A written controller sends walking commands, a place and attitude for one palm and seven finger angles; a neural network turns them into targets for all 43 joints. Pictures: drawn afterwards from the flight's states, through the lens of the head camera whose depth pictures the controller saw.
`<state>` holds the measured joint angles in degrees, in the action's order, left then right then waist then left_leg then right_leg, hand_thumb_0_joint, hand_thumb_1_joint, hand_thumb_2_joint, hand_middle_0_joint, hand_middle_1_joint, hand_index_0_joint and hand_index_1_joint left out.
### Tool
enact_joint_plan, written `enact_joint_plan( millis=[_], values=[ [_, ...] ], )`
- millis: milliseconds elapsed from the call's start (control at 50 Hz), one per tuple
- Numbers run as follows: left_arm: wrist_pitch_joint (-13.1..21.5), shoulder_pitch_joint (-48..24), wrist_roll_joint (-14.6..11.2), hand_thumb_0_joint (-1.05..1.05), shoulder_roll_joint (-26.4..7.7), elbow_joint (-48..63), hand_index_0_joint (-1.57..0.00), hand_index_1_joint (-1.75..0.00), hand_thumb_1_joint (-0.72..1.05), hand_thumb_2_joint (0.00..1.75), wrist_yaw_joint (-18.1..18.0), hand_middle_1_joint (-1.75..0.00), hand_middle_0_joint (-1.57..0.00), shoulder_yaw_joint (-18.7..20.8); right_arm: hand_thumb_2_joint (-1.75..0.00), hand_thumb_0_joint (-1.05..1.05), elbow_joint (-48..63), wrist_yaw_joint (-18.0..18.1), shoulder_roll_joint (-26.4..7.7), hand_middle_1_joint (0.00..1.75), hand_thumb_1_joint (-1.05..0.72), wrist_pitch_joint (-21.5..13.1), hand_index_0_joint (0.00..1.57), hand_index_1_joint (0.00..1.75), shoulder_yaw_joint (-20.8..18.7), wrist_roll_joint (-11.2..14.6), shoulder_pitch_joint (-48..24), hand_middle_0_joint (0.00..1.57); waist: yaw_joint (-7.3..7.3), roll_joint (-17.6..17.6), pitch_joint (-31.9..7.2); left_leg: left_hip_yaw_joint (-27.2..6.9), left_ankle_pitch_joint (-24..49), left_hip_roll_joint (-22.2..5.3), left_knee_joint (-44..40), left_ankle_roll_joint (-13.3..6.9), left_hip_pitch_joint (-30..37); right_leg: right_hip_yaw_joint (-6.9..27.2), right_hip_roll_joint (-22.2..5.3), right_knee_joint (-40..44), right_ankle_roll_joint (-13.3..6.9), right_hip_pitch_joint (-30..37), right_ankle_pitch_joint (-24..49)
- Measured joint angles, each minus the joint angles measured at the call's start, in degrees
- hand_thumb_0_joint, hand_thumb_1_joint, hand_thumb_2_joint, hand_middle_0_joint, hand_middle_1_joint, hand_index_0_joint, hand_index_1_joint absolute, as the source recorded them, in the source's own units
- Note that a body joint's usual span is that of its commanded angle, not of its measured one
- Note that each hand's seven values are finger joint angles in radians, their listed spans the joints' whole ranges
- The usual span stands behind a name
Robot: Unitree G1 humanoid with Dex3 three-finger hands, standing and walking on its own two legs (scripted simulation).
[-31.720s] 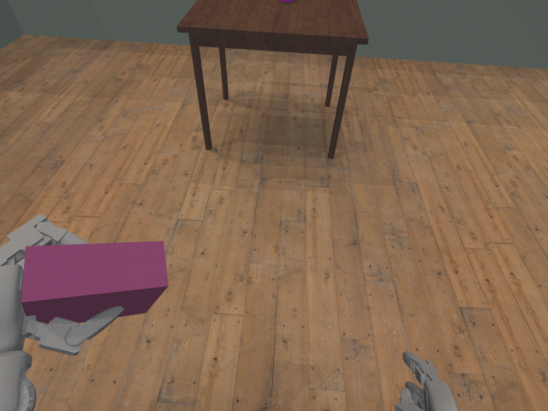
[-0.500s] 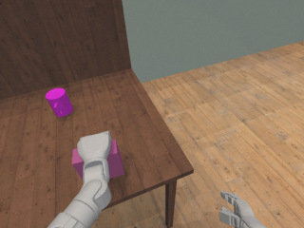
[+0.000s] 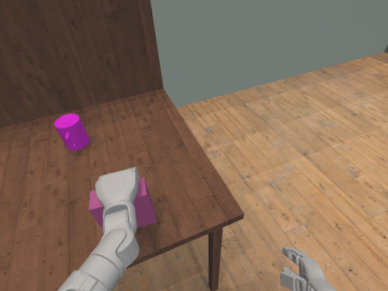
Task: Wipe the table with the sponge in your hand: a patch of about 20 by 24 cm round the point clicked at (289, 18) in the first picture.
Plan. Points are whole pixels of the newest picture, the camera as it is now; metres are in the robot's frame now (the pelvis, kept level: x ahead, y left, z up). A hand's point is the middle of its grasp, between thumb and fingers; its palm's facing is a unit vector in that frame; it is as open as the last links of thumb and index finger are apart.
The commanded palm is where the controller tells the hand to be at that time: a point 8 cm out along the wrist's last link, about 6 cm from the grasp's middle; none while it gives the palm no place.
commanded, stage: slide back across to the middle lane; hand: left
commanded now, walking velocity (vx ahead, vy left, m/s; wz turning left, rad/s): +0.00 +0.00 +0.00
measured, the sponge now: (127, 212) +0.30 +0.20 -0.02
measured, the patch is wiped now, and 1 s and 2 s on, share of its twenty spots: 0.95 0.95 0.95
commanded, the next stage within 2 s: wipe forward along the middle lane in 0.64 s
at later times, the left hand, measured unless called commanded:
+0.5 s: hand (111, 208) +0.28 +0.22 +0.03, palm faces +0.01 -0.14 -0.99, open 9.6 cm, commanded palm +0.23 +0.24 +0.08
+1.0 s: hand (93, 217) +0.26 +0.26 +0.02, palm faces -0.08 -0.11 -0.99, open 9.7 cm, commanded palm +0.25 +0.27 +0.07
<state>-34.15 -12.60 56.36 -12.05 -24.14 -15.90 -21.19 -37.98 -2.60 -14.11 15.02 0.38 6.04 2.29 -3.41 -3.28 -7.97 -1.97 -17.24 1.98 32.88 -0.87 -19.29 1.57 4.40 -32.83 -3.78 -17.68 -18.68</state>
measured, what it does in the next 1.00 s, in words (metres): stands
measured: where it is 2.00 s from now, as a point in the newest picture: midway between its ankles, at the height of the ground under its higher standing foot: outside the picture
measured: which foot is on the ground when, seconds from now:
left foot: down 0.00-1.00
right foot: down 0.00-1.00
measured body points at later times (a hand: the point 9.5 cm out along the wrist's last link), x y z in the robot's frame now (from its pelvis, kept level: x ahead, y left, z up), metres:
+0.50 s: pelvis +0.01 -0.01 +0.01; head -0.02 -0.04 +0.45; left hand +0.27 +0.22 +0.09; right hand +0.24 -0.22 -0.07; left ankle +0.00 +0.11 -0.73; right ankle -0.02 -0.08 -0.73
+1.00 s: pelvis -0.01 +0.00 +0.01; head -0.02 -0.04 +0.45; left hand +0.26 +0.26 +0.08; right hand +0.20 -0.24 -0.09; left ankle +0.00 +0.11 -0.73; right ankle -0.02 -0.08 -0.73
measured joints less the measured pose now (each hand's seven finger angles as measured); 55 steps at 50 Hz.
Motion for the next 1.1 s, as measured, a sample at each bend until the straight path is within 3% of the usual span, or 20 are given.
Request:
enact_joint_plan(
  millis=[360,680,840,1100],
  values=[
    [1.80,10.49,-1.80,0.01,-3.22,12.70,-0.75,-1.45,-0.46,1.06,2.62,-1.45,-0.73,4.95,-0.90,0.01,0.97,0.77,-0.14,0.30,-0.90,-1.99,0.19,0.30,0.95,-0.26,-1.59,0.19,-0.02,-0.26,1.86,1.21,0.26,-0.74,-3.51,0.28,5.58,1.50,0.63,3.08,-0.35,4.97,0.64],
    [6.41,18.20,-3.19,0.00,-7.08,18.00,-0.76,-1.44,-0.46,1.06,3.76,-1.44,-0.74,11.21,-0.90,0.01,0.23,1.96,-0.29,0.30,-0.90,-4.11,0.20,0.30,0.85,-1.04,-1.29,0.19,-0.50,-0.38,2.31,1.78,0.33,-1.50,-4.08,0.62,6.79,2.15,1.36,3.91,-0.67,6.04,1.21],
    [7.47,15.76,-2.67,0.00,-8.23,14.71,-0.77,-1.43,-0.47,1.06,6.20,-1.43,-0.75,11.59,-0.90,0.02,-0.45,3.35,-1.11,0.30,-0.90,-5.27,0.20,0.30,0.14,-1.43,0.21,0.19,-0.53,-0.44,3.00,0.75,1.08,-1.20,-3.93,0.45,5.92,1.13,1.06,4.50,-0.53,5.82,1.91],
    [14.17,5.27,-0.04,-0.02,-7.78,2.44,-0.83,-1.36,-0.55,1.12,6.75,-1.37,-0.81,12.55,-0.90,0.01,-2.31,5.02,-0.48,0.30,-0.90,-6.67,0.20,0.30,-0.24,-1.74,2.73,0.19,-0.97,-0.49,2.65,-0.55,2.00,-0.59,-2.06,0.37,0.97,-0.37,0.53,2.54,-0.41,1.22,2.22]
  ],
)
